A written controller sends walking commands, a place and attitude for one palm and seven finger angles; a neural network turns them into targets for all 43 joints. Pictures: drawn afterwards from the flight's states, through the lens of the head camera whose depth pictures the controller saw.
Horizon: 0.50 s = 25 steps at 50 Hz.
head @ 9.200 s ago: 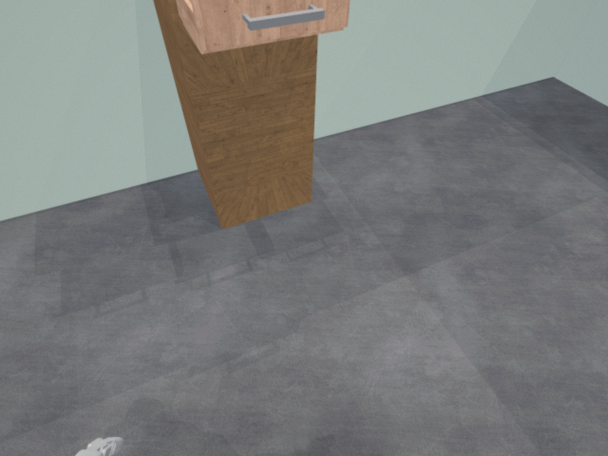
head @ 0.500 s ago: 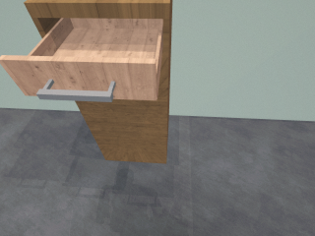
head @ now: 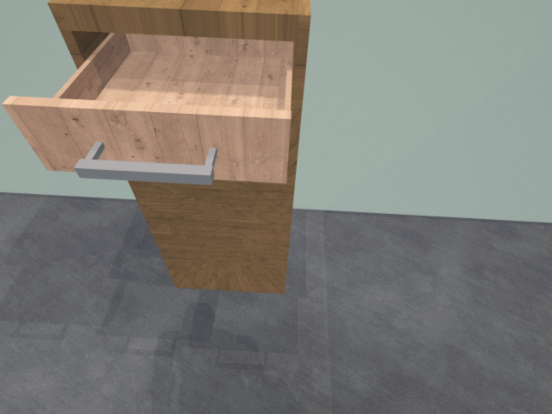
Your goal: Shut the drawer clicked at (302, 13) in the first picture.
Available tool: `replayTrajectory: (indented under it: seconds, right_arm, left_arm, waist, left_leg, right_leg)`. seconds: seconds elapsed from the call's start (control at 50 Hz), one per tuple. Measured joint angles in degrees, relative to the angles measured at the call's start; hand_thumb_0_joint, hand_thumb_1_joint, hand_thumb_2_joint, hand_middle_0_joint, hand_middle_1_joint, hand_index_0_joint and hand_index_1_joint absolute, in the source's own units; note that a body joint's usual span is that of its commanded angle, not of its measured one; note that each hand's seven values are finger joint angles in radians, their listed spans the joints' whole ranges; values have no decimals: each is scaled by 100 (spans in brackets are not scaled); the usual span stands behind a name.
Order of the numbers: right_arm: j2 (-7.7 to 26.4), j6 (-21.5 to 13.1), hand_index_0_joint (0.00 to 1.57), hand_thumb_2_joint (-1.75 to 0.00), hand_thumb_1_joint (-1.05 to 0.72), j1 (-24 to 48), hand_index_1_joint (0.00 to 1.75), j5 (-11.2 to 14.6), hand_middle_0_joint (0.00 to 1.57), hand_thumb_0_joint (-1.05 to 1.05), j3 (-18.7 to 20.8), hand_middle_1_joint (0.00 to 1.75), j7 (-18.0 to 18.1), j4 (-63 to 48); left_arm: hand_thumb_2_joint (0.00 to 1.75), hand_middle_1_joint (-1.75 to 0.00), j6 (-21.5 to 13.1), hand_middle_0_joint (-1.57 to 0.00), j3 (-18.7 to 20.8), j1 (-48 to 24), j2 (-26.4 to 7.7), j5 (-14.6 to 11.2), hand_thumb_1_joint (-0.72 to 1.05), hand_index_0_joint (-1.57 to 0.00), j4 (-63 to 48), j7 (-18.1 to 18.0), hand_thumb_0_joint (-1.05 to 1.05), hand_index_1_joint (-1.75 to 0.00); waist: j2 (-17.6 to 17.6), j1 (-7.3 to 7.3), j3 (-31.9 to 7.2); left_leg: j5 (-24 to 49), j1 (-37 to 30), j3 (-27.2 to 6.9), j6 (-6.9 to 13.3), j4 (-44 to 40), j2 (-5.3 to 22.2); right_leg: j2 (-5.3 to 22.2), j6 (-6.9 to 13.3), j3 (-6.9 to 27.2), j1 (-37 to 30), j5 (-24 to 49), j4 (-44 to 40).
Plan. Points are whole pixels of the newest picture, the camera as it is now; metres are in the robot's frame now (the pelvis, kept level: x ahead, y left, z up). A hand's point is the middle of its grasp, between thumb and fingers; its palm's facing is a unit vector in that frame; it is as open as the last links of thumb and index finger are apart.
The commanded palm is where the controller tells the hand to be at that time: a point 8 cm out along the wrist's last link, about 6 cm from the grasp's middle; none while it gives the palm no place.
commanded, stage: come to a stop and stand still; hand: left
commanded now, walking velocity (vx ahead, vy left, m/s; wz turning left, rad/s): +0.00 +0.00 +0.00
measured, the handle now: (150, 161) +0.41 +0.22 +0.15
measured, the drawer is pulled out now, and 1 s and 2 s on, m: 0.22 0.22 0.22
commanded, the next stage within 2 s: look again from close up in 0.48 s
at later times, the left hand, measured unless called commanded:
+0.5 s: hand out of the picture +0.02 +0.16 -0.18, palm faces +0.04 -0.98 -0.19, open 7.4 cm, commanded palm none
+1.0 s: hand out of the picture +0.00 +0.18 -0.18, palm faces +0.02 -0.98 -0.19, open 7.4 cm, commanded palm none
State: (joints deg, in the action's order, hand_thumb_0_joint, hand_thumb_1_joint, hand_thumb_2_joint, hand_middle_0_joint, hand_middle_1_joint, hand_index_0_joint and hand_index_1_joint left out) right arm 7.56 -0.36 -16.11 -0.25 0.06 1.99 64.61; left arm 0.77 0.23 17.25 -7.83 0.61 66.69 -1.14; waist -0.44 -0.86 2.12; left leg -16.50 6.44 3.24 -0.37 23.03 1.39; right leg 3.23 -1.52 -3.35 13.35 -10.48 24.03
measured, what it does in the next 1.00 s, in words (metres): stands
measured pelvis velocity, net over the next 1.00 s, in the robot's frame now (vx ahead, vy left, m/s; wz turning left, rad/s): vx -0.01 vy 0.01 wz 0.00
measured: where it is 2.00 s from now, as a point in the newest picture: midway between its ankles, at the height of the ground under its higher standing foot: outside the picture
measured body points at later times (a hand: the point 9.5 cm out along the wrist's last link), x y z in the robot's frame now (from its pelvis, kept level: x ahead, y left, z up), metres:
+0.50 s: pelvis +0.02 -0.01 +0.00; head +0.04 +0.00 +0.45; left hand +0.02 +0.21 -0.16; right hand +0.00 -0.21 -0.16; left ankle -0.05 +0.12 -0.74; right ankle +0.02 -0.14 -0.74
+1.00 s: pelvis -0.01 +0.01 -0.01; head -0.02 +0.01 +0.44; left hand +0.00 +0.24 -0.16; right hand +0.00 -0.21 -0.16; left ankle -0.05 +0.12 -0.74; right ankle +0.02 -0.14 -0.74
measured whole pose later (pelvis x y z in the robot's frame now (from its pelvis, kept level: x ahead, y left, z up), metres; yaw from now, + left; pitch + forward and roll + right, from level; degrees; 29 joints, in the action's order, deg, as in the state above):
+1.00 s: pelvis -0.01 +0.01 -0.01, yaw +0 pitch -2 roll +0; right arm 8.9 -0.7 -17.8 -0.8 -0.5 1.5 60.9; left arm 0.2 -0.5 16.0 -9.2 0.7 63.1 -1.3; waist 0.3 0.2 0.7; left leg -18.5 7.0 3.9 0.6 27.7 0.6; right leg 4.3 -2.1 -2.7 13.8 -12.0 28.3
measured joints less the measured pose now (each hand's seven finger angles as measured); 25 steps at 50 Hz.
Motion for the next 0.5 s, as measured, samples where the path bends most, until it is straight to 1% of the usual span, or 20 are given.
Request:
replayTrajectory:
  seconds: [0.14,0.3,0.5]
  right_arm:
    - [-86,-36,20,-90,-91,-61,30,3,20,0,-17,30,35,94]
    - [-146,-63,20,-90,-91,-122,30,-3,20,0,-20,30,54,134]
    - [-132,-69,20,-90,-91,-120,30,-7,20,0,-3,30,62,133]
  left_arm:
    - [90,-30,-51,-20,-17,-82,103,-5,91,-20,-12,-33,1,-30]
    - [90,-30,-70,-20,10,-156,-3,-11,92,-20,-33,-70,2,-30]
    - [90,-30,-87,-20,30,-215,-67,-19,92,-20,-93,-84,1,-30]
  waist:
    - [19,30,-21]
    - [40,66,-53]
    - [52,79,-43]
  left_leg:
    - [-84,-102,-1,-27,1,43]
    - [-150,-191,-8,-62,-14,88]
    - [-181,-257,-17,-87,-40,116]
  right_leg:
    - [-40,17,-9,-84,-100,32]
    - [-82,43,-24,-152,-195,63]
    - [-107,61,-39,-206,-247,68]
